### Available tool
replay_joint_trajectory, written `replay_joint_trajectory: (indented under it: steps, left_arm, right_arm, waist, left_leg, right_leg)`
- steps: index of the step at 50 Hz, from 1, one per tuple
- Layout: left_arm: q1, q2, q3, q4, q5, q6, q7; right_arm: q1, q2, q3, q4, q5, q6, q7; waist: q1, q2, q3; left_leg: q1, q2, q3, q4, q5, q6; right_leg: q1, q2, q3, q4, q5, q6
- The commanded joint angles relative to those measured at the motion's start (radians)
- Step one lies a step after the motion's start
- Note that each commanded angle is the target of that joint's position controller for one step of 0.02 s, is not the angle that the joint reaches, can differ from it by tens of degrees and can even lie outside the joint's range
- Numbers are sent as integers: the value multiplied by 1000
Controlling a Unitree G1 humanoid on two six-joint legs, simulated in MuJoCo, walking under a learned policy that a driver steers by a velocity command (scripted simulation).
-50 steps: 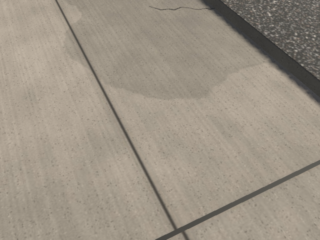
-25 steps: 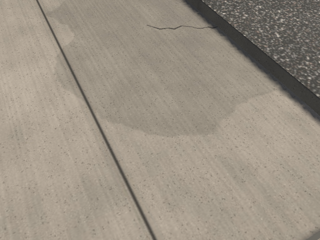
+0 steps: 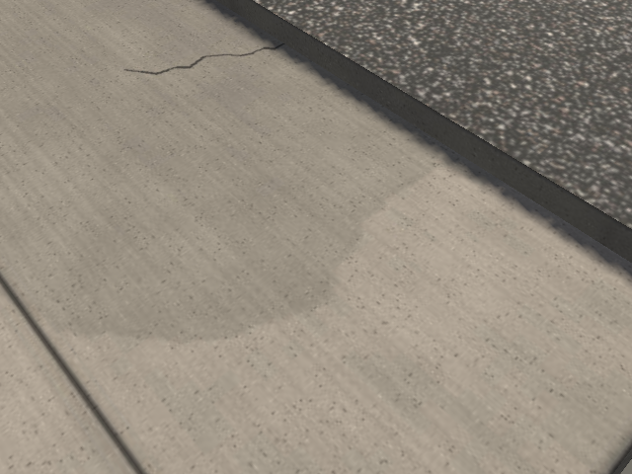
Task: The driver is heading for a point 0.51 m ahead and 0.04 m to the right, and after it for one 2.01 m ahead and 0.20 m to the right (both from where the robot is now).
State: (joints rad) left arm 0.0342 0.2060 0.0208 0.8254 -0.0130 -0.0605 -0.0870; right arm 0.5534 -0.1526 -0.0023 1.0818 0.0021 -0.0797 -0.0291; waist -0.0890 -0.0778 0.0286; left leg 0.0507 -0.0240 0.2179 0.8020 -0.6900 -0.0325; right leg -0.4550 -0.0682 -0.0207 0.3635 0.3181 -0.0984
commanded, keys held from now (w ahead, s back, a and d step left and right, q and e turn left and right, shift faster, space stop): e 0.20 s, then no key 0.58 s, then w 0.22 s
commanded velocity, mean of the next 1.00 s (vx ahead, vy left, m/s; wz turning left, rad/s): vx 0.08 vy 0.00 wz -0.24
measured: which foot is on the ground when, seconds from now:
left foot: down 0.00-0.00, up 0.02-0.42, down 0.44-1.00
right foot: down 0.00-0.46, up 0.48-0.68, down 0.70-1.00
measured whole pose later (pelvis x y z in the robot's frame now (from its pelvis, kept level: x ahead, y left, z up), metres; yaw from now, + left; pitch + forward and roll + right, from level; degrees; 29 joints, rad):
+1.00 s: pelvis +0.21 +0.06 -0.03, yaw -13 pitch +1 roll +0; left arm 0.34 0.20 0.06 0.95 -0.03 -0.04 0.02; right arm 0.31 -0.21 -0.08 0.79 0.03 -0.07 -0.02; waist 0.02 -0.01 -0.03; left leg -0.35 -0.02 0.03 0.76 -0.46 0.09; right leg -0.23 -0.02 0.05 0.61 -0.41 0.00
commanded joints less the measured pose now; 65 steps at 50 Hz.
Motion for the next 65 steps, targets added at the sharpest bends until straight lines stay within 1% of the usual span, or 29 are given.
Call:
replay_joint_trajectory:
  steps: [1,2,3,4,6,8,10,15,21,22,23,24,25,26,29,32,35,36,38,42,46,49,52,53,54,55,57,59,65]
  left_arm:
    - [405,249,67,57,12,-4,39]
    - [439,249,64,38,15,0,45]
    - [367,244,74,-8,15,20,55]
    - [241,205,64,-59,5,38,71]
    - [106,202,57,-90,9,56,95]
    - [112,226,63,-90,32,55,94]
    - [129,231,67,-99,35,46,108]
    - [134,198,64,-112,13,81,147]
    - [136,151,49,-116,18,74,129]
    - [192,119,41,-99,10,69,129]
    - [271,89,35,-91,25,62,129]
    - [309,85,36,-101,20,48,126]
    - [239,131,48,-121,16,35,122]
    - [164,173,65,-125,11,38,123]
    - [180,103,59,-80,20,73,116]
    - [195,51,48,-46,16,72,105]
    - [213,92,53,-34,33,69,103]
    - [194,144,67,-12,18,69,104]
    - [180,85,55,-1,16,59,101]
    - [228,110,65,54,2,45,107]
    - [324,183,82,77,-11,11,116]
    - [275,172,80,69,-16,-6,114]
    - [159,133,68,50,-21,-1,106]
    - [129,78,53,28,-13,-14,107]
    - [104,75,53,-13,-17,-43,107]
    - [102,131,69,-6,-26,-56,103]
    - [118,115,67,15,-26,-53,96]
    - [119,104,70,30,-12,-36,88]
    - [-49,27,37,-25,4,-26,73]
  right_arm:
    - [17,-57,-18,-114,0,-11,7]
    - [44,-106,-13,-150,35,-40,26]
    - [-47,-134,-12,-221,53,-47,29]
    - [-119,-154,-17,-252,35,-40,15]
    - [-139,-162,-43,-257,4,21,-24]
    - [-151,-160,-55,-285,-5,52,-45]
    - [-209,-170,-66,-321,-11,49,-53]
    - [-370,-137,-57,-397,-7,70,-40]
    - [-365,-153,-77,-423,-9,59,-14]
    - [-356,-153,-77,-423,-16,49,-9]
    - [-325,-220,-92,-429,-34,43,-8]
    - [-316,-260,-105,-429,-41,50,-4]
    - [-292,-216,-96,-419,-50,49,4]
    - [-318,-191,-90,-430,-49,46,5]
    - [-439,-189,-88,-452,-22,55,-5]
    - [-391,-149,-77,-417,-18,61,1]
    - [-309,-109,-64,-382,-19,42,11]
    - [-265,-120,-68,-388,-21,36,14]
    - [-313,-154,-79,-383,-16,39,6]
    - [-276,-143,-89,-363,3,56,-8]
    - [-347,-99,-83,-402,38,-2,1]
    - [-343,-106,-88,-402,29,-32,19]
    - [-114,-130,-113,-294,15,-31,27]
    - [19,-229,-143,-273,9,-28,19]
    - [118,-302,-153,-263,1,-33,34]
    - [42,-224,-123,-282,-6,-41,35]
    - [-83,-190,-105,-318,1,-40,38]
    - [-114,-167,-92,-317,3,-28,42]
    - [-89,-185,-86,-276,0,-7,12]
  waist:
    - [171,-196,-319]
    - [214,-178,-568]
    - [217,-111,-608]
    - [176,65,-501]
    - [75,170,-259]
    - [38,89,-156]
    - [37,42,-167]
    - [76,-18,-204]
    - [67,-90,-126]
    - [69,-62,-112]
    - [107,73,-147]
    - [141,308,-152]
    - [99,368,-169]
    - [77,302,-142]
    - [119,243,-104]
    - [121,253,-93]
    - [110,207,-114]
    - [52,97,-85]
    - [84,59,-56]
    - [88,5,-22]
    - [133,-134,106]
    - [107,-107,80]
    - [-11,-25,-14]
    - [-50,215,-44]
    - [-64,445,-63]
    - [-15,303,-1]
    - [46,155,22]
    - [69,149,19]
    - [58,159,33]
  left_leg:
    - [-842,-50,-105,963,-234,-46]
    - [-904,-15,-302,1044,-199,-53]
    - [-959,37,-344,1068,-91,-45]
    - [-946,90,-337,896,97,-24]
    - [-803,101,-312,758,282,-52]
    - [-674,93,-306,568,308,-73]
    - [-647,65,-301,396,390,-81]
    - [-609,66,-325,138,579,-85]
    - [-360,35,-260,-202,516,-21]
    - [-295,48,-257,-327,604,2]
    - [-168,185,-376,-319,853,54]
    - [-101,306,-522,-353,975,178]
    - [-160,387,-667,-434,852,275]
    - [-202,354,-665,-451,735,279]
    - [-375,246,-495,-455,604,204]
    - [-406,172,-397,-430,532,164]
    - [-411,141,-381,-374,452,89]
    - [-399,92,-334,-377,460,66]
    - [-323,69,-288,-324,487,43]
    - [-358,14,-232,-248,214,77]
    - [-635,3,-198,6,233,103]
    - [-625,49,-227,-27,185,144]
    - [-90,0,-195,-257,456,136]
    - [60,181,-503,-411,393,202]
    - [164,393,-953,-580,388,346]
    - [137,418,-945,-567,373,354]
    - [54,338,-707,-568,465,276]
    - [-17,277,-540,-601,671,221]
    - [-166,156,-258,-599,1118,155]
  right_leg:
    - [987,-224,275,326,1011,-215]
    - [1106,-358,467,315,1074,-366]
    - [1052,-362,523,228,625,-402]
    - [815,-309,475,120,249,-333]
    - [322,-276,450,-23,62,-288]
    - [71,-187,349,-37,91,-262]
    - [45,-113,296,-3,137,-221]
    - [95,-85,311,12,-258,-144]
    - [34,-63,353,70,-421,-100]
    - [31,-24,336,106,-436,-53]
    - [-35,52,278,233,-589,14]
    - [-155,158,145,367,-811,77]
    - [-165,110,121,402,-896,111]
    - [-141,83,122,462,-875,128]
    - [21,63,81,444,-753,144]
    - [180,98,19,226,-594,121]
    - [321,10,109,121,-422,91]
    - [268,7,114,156,-443,56]
    - [168,15,121,109,-544,46]
    - [139,36,117,85,-886,30]
    - [209,-223,546,-119,-1131,-152]
    - [239,-242,506,-84,-897,-146]
    - [-23,-60,204,99,-673,-18]
    - [-183,62,44,446,-610,60]
    - [-399,136,64,698,-852,80]
    - [-492,65,129,826,-868,58]
    - [-475,-12,107,822,-673,18]
    - [-388,-47,82,722,-554,21]
    - [-180,48,-27,322,-281,71]
Keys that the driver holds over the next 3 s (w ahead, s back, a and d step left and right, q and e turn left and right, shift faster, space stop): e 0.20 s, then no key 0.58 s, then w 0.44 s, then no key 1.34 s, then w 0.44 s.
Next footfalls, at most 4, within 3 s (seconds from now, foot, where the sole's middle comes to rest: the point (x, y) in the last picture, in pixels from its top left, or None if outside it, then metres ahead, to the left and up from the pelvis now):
0.44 left None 0.24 0.16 -0.79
0.70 right None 0.17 -0.08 -0.79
1.48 right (366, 434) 0.55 -0.11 -0.79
1.80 left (251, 445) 0.55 0.13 -0.79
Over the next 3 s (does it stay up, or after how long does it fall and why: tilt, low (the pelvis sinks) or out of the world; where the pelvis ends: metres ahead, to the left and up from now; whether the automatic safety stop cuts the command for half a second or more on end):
stays up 0.61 -0.04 -0.01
